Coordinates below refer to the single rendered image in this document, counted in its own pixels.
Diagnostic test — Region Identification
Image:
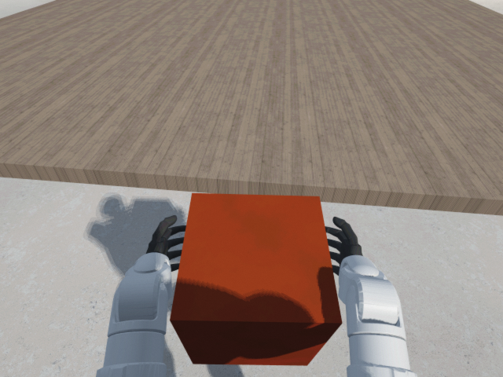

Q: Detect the robot right forearm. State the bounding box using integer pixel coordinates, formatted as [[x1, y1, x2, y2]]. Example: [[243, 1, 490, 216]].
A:
[[338, 255, 417, 377]]

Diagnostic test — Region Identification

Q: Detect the left robot hand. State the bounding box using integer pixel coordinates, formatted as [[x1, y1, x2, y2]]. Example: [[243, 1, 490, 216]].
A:
[[146, 215, 186, 272]]

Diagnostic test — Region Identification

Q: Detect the robot left forearm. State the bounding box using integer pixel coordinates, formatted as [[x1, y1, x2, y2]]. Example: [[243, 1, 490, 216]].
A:
[[96, 252, 172, 377]]

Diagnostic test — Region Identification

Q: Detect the right robot hand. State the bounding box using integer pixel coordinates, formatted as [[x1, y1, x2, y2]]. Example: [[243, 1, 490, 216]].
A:
[[325, 217, 363, 276]]

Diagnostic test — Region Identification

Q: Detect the carton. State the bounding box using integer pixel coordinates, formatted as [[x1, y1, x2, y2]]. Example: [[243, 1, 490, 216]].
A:
[[170, 193, 342, 366]]

